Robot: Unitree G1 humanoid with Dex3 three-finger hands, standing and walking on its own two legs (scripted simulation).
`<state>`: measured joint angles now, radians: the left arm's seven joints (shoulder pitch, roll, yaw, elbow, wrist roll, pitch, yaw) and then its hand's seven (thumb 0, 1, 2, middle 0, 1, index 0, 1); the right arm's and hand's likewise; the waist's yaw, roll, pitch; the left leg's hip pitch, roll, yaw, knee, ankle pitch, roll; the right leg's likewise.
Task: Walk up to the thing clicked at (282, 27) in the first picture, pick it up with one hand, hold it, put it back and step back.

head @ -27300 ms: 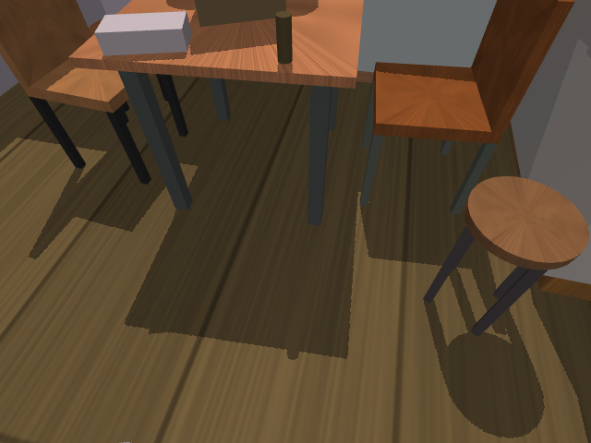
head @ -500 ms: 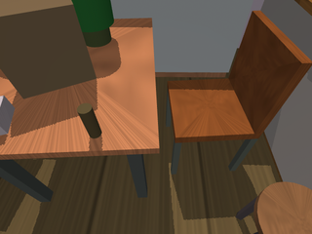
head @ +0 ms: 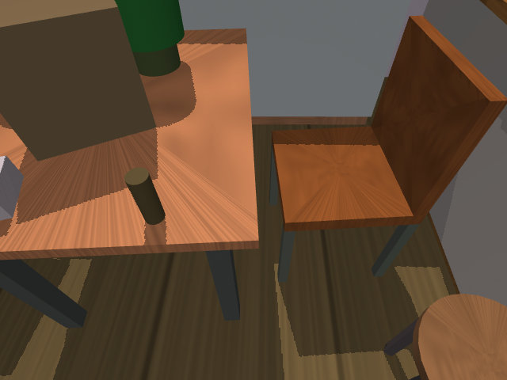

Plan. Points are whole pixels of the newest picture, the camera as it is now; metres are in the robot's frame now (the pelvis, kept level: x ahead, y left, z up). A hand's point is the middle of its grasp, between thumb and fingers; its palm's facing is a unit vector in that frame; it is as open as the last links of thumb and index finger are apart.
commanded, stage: stand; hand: left
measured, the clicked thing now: (146, 197) +0.40 +0.22 +0.03
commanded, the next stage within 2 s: none
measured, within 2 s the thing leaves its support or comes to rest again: neither
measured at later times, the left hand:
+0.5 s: hand out of the picture +0.08 +0.25 -0.16, palm faces -0.04 -0.94 -0.34, open 7.4 cm
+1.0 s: hand out of the picture +0.08 +0.25 -0.16, palm faces -0.04 -0.94 -0.34, open 7.4 cm
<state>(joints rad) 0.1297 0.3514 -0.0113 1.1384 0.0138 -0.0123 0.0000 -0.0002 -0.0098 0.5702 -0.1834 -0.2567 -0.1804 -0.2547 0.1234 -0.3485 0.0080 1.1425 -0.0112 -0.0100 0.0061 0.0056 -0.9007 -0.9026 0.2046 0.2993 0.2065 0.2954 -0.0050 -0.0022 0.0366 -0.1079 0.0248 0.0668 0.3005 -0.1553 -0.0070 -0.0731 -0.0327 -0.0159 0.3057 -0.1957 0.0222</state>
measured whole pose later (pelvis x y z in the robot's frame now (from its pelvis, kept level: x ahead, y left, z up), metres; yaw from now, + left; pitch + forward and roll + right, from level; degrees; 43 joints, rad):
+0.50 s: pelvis +0.01 +0.00 +0.00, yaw +0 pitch -2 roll +0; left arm 0.12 0.35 -0.01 1.13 0.01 -0.01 0.00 0.01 0.89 0.90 -0.21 -0.30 -0.20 -0.30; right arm 0.12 -0.35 0.01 1.14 -0.01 -0.01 0.00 0.01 -0.90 -0.90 0.20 0.30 0.21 0.30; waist -0.01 0.00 0.04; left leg -0.10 0.03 0.07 0.30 -0.17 -0.01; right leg -0.07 -0.03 -0.02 0.30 -0.20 0.02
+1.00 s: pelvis +0.01 +0.00 +0.00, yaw +0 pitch -2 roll +0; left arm 0.12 0.35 -0.01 1.13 0.01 -0.02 0.00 0.01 0.90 0.90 -0.21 -0.30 -0.20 -0.30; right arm 0.11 -0.34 0.00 1.14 -0.01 -0.01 0.00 0.01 -0.90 -0.90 0.20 0.30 0.21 0.30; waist -0.01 -0.01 0.04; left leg -0.10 0.03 0.07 0.30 -0.17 -0.01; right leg -0.06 -0.02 -0.01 0.29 -0.20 0.02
